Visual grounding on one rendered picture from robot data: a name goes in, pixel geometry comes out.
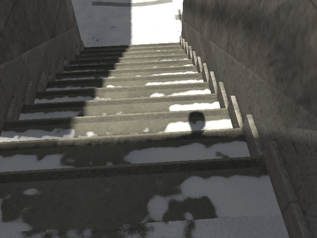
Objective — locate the stairs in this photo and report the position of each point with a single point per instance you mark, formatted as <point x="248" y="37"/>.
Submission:
<point x="122" y="105"/>

